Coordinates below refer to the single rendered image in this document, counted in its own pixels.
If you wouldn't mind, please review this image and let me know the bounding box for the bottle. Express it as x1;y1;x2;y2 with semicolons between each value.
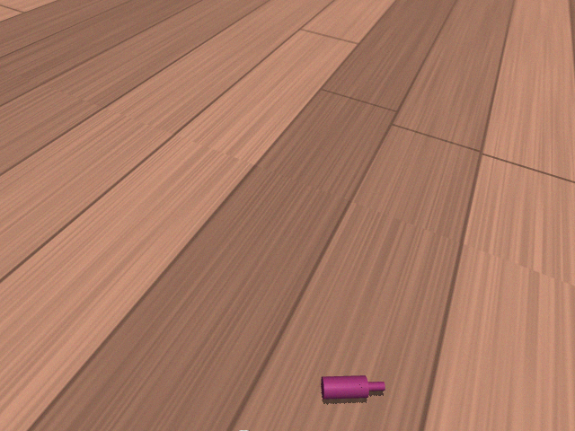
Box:
321;375;385;400

